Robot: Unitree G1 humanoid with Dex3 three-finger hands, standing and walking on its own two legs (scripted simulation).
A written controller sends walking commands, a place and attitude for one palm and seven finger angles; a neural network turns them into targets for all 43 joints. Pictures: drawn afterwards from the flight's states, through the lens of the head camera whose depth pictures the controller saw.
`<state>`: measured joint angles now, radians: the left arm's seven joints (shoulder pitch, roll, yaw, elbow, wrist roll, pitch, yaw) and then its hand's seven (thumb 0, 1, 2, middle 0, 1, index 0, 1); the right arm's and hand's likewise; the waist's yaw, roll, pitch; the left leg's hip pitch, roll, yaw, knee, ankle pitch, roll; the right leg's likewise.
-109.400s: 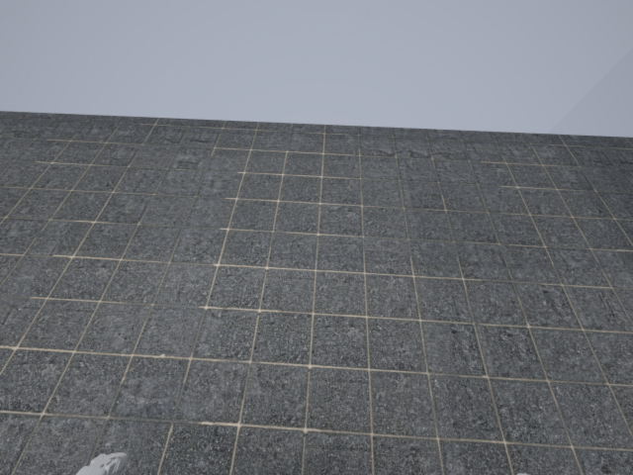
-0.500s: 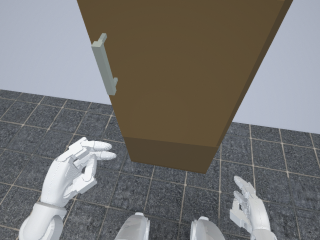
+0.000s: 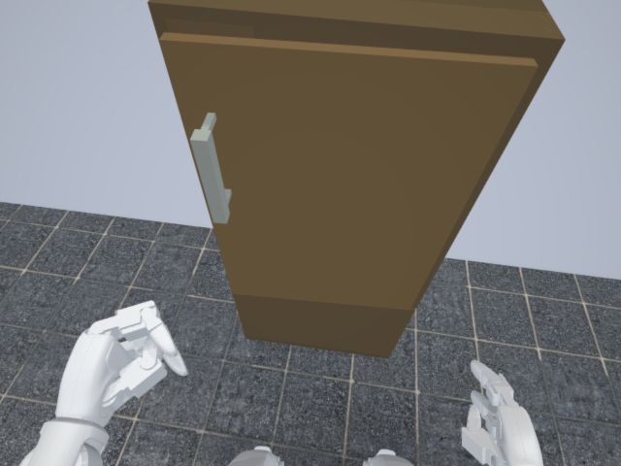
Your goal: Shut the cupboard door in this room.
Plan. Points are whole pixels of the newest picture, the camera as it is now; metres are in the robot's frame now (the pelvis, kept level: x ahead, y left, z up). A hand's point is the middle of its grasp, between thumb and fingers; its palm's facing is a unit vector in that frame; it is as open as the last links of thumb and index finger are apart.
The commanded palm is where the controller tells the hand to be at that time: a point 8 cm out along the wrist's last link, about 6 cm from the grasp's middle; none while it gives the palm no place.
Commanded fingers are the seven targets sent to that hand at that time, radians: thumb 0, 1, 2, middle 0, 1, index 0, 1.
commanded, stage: raise the hand and make a fist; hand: left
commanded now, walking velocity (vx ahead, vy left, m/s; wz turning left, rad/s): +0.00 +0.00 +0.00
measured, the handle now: (216, 171) +0.48 +0.18 +0.10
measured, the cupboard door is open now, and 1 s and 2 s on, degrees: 3 3 3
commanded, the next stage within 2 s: bring the fist close to the handle in 0.76 s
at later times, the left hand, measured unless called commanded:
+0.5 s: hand (158, 328) +0.24 +0.18 +0.10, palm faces -0.02 -1.00 -0.05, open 3.1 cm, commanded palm +0.21 +0.23 +0.10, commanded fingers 0.00 0.90 0.90 -1.30 -1.50 -1.30 -1.50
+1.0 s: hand (170, 335) +0.23 +0.17 +0.10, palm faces +0.02 -1.00 -0.06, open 3.1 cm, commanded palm +0.22 +0.21 +0.10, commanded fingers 0.00 0.90 0.90 -1.30 -1.50 -1.30 -1.50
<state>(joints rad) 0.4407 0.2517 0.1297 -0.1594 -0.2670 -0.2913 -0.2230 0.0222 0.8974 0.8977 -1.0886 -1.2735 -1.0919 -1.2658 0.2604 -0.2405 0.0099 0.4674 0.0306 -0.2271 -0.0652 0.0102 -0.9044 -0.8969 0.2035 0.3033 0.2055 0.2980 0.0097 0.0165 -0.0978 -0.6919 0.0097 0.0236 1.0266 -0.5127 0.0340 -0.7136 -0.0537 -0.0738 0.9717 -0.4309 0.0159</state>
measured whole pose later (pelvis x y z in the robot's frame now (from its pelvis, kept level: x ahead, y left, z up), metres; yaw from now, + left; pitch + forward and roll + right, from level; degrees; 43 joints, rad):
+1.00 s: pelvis +0.00 -0.03 +0.02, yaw +1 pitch +6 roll -1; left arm 0.30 0.25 0.18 -0.05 -0.29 -0.27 -0.25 0.02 0.90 0.90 -1.30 -1.50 -1.30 -1.50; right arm 0.27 -0.26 0.04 0.52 0.03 -0.22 -0.07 0.01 -0.90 -0.90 0.21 0.30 0.21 0.30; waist 0.02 0.04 -0.06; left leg -0.55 0.02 0.00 0.89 -0.45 0.00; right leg -0.58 -0.04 -0.10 0.87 -0.40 -0.02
